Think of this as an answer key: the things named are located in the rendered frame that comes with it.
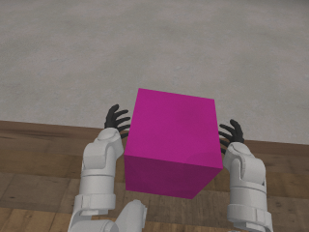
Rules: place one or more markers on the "carton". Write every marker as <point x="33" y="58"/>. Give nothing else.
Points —
<point x="173" y="145"/>

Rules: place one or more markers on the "robot left hand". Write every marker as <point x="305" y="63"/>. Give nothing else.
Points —
<point x="111" y="121"/>

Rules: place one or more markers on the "right robot forearm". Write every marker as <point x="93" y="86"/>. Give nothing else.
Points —
<point x="248" y="190"/>

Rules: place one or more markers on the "left robot forearm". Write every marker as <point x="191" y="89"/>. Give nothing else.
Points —
<point x="96" y="191"/>

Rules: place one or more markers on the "robot left thigh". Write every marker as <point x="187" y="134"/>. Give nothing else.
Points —
<point x="132" y="217"/>

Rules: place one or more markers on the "robot right hand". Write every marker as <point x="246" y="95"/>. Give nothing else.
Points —
<point x="236" y="134"/>

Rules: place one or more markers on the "robot left upper arm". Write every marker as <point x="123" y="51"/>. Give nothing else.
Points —
<point x="95" y="225"/>

